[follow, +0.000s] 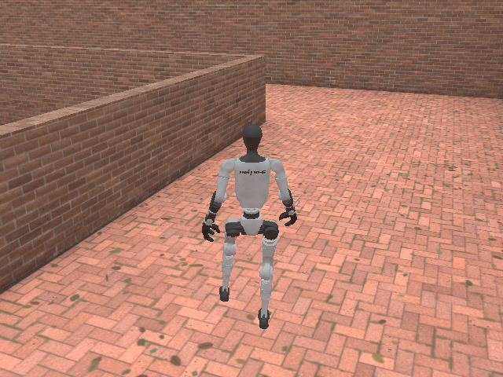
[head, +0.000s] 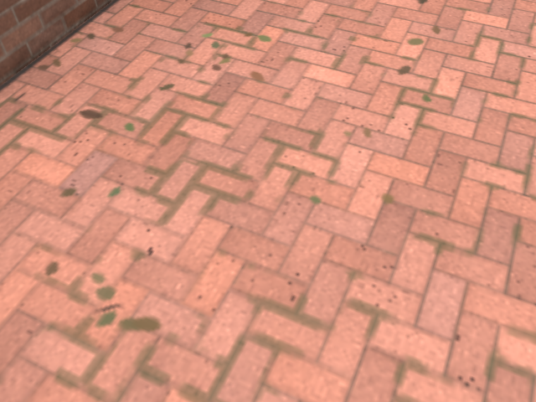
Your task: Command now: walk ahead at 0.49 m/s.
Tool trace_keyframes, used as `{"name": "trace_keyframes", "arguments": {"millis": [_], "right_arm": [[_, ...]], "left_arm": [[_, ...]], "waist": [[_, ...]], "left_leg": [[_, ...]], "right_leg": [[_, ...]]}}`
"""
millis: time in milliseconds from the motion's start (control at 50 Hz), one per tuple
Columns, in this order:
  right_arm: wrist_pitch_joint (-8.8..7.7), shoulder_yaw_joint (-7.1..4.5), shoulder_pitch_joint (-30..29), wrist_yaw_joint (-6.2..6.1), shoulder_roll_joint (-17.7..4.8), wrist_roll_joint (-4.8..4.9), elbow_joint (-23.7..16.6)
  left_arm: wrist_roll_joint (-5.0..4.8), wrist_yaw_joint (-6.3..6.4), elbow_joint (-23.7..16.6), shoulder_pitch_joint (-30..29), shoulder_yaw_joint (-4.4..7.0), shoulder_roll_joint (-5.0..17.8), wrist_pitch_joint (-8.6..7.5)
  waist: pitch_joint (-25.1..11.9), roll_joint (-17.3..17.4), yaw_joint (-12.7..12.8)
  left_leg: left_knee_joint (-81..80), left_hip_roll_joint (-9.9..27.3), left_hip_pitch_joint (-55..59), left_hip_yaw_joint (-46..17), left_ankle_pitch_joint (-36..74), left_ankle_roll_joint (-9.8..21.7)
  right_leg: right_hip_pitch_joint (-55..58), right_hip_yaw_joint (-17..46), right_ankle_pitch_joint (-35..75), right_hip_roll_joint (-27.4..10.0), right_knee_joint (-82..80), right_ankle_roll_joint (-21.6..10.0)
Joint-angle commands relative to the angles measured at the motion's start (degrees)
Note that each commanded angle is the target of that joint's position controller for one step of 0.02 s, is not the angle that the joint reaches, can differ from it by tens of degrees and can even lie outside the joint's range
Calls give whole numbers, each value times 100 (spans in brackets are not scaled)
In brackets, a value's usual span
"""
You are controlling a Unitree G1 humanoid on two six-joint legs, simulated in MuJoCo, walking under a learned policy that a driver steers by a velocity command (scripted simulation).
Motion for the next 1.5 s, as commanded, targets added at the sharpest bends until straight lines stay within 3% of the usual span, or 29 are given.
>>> {"name": "trace_keyframes", "arguments": {"millis": [20, 140, 200, 220, 240, 260, 280, 320, 360, 460, 640, 700, 740, 760, 780, 800, 820, 860, 880, 960, 1060, 1160, 1220, 1240, 1260, 1280, 1300, 1360, 1500], "right_arm": [[-129, -2, -550, 70, -196, 25, -424], [-216, 6, -1203, 274, -292, 83, -714], [-246, -170, -235, 255, -644, 49, -475], [-250, -313, 739, 191, -960, 15, -228], [-233, -453, 1576, 127, -1565, -130, -127], [-197, -395, 1766, 132, -1290, -46, -34], [-181, -266, 1477, 115, -899, -8, -59], [-183, -151, 738, 97, -552, -25, -70], [-269, -111, 327, 109, -355, -92, -51], [-389, -198, 261, 65, -513, -137, 214], [-111, -323, 848, -59, -923, 36, 571], [28, -393, 728, -102, -1135, 107, 550], [114, -407, 567, -139, -1211, 146, 497], [84, -337, 586, -157, -1059, 84, 433], [-56, -54, 1185, -59, -147, -170, 122], [-307, -51, 769, 31, -454, 6, 53], [-442, -147, 104, 88, -804, 241, -132], [-519, -128, -33, 25, -733, 62, -128], [-465, -173, 85, 15, -799, -14, -92], [-236, -130, 51, 9, -539, -116, -165], [-251, -9, -994, 71, -309, -55, -448], [-359, -122, -1209, 159, -623, 31, -596], [-447, -287, -254, 124, -863, 0, -372], [-470, -374, 553, 78, -1137, -105, -297], [-398, -488, 1158, 70, -1631, -182, -142], [-361, -424, 1177, 114, -1240, -15, -97], [-332, -306, 929, 100, -798, 6, -174], [-264, -149, 451, 98, -432, -121, -87], [-292, -237, 599, 87, -806, 39, 232]], "left_arm": [[-60, 75, -306, -129, 250, 1010, -56], [-111, 117, 6, 284, 305, 1123, 132], [-121, 153, 25, 114, 317, 1198, 215], [-70, 165, -29, 101, 227, 1008, 219], [14, 135, -257, 518, 36, 438, 135], [-79, 122, -179, 670, -19, 322, 31], [-239, 105, -252, 190, 159, 946, -33], [-216, 111, -430, -431, 185, 920, -29], [-168, 122, -326, -196, 227, 759, 135], [-129, 159, -421, -404, 220, 490, 326], [-103, -176, -1080, -1911, 100, 281, 238], [-97, -237, -1211, -1713, 209, 497, 275], [-121, -188, -970, -505, 452, 901, 313], [-128, -80, -727, 462, 652, 1302, 364], [-185, -9, -713, 374, 754, 1978, 345], [-135, -42, -934, 521, 621, 1607, 241], [-73, -62, -886, 336, 518, 1258, 160], [-90, -51, -959, -397, 416, 933, 103], [-23, -23, -1059, -639, 359, 791, 94], [-56, 96, -1076, -623, 395, 962, 78], [-99, 210, -927, -259, 443, 1099, 166], [-142, 235, -771, 5, 443, 1019, 232], [-103, 236, -834, -175, 385, 824, 272], [-38, 211, -929, -180, 254, 488, 256], [-150, 207, -1083, 607, 135, 92, 202], [-252, 228, -998, 708, 193, 631, 185], [-226, 232, -977, 128, 290, 1002, 207], [-76, 191, -1132, -560, 290, 792, 206], [-25, 61, -1293, -1138, 74, 287, 157]], "waist": [[323, -442, 7], [415, -543, 113], [-251, -683, -508], [-970, -589, -953], [-2032, 458, -999], [-2590, 1301, -1005], [-1689, 745, -1100], [-533, 250, -776], [-195, 473, -426], [172, 174, -297], [563, -59, -817], [231, 190, -522], [-471, 225, 217], [-982, -150, 670], [-1371, -1804, -37], [-2316, -1219, 277], [-1524, -842, 425], [-580, -191, -81], [-471, -305, -284], [-224, -324, -442], [-15, -614, -27], [-28, -795, -13], [-398, -940, -546], [-1137, -478, -900], [-1887, 1273, -615], [-1762, 1349, -681], [-1000, 722, -854], [-76, 322, -590], [39, 220, -548]], "left_leg": [[-874, -93, 189, 137, 721, -38], [-1718, -317, 201, 186, 78, 226], [-2059, -696, 1852, 497, -340, 556], [-1897, -441, 3462, 276, -191, 789], [-1730, 1142, 5959, -1856, -466, 1505], [-2566, 1756, 6542, -3721, -1446, 1943], [-2802, 1551, 5864, -3090, -1971, 1628], [-3200, 1105, 4266, -1698, -1521, 1293], [-3616, 795, 3350, -908, -1005, 1160], [-3986, 699, 3015, 266, 167, 1208], [-3696, 922, 4344, 1246, 925, 976], [-2809, 967, 4717, 1473, 3204, 796], [-1044, 751, 4370, 1664, 4201, 590], [547, 506, 3183, 1681, 2963, 343], [2692, -636, 429, 1385, -2613, -50], [3511, -981, -338, -82, -3440, -21], [3441, -655, -826, -257, -2892, 130], [2396, -211, -360, -197, -2092, 185], [2092, -88, 79, -235, -1886, 141], [1021, -139, 464, -27, -1386, -217], [-1108, -564, 1015, 78, 461, -347], [-1820, -678, 1250, -199, 156, -133], [-2165, -654, 2589, -66, -257, 230], [-2059, 179, 3979, -827, -581, 589], [-2485, 1528, 5930, -3402, -1656, 1546], [-2884, 1791, 5956, -4469, -3171, 1673], [-3024, 1465, 5286, -3623, -3271, 1409], [-3284, 742, 3602, -1800, -1392, 1143], [-3824, 595, 3257, -564, 20, 1362]], "right_leg": [[-310, 803, 741, -1499, -756, -774], [726, 875, 1361, -1904, -212, -674], [779, 696, 3448, -1696, 1063, -429], [68, 520, 3216, -1395, 2271, -240], [-2106, 214, 1044, -687, 4511, 146], [-3327, 771, -2244, -130, 5727, 277], [-3870, 1103, -2049, -479, 6156, 229], [-3774, 822, -1110, -965, 5705, 244], [-3163, 869, -581, -1202, 5354, 326], [-3450, 961, 378, -1219, 4676, 516], [-3677, 171, 1076, -1042, 2364, 200], [-3025, -261, 233, -628, 2273, -100], [-1334, -476, 104, -140, 2013, -427], [404, 141, 308, -310, 1777, -694], [2460, 3226, -278, -1833, 1455, -1730], [2978, 5130, -1137, -2391, 466, -2180], [2515, 4348, -797, -2248, 268, -1797], [865, 3025, 394, -1765, 273, -1404], [308, 2663, 938, -1606, 172, -1349], [-657, 2016, 1742, -1323, -97, -1339], [-1118, 1628, 887, -892, 2, -874], [-452, 2406, 369, -1202, 634, -708], [-485, 2476, 840, -947, 1591, -430], [-1066, 2067, 367, -613, 3042, -215], [-3078, 1272, -2098, 243, 5005, 228], [-4003, 1312, -2331, -182, 5938, 310], [-4187, 1308, -1777, -398, 6177, 348], [-3636, 1084, -923, -815, 5564, 340], [-3307, 599, 137, -1023, 3430, 430]]}}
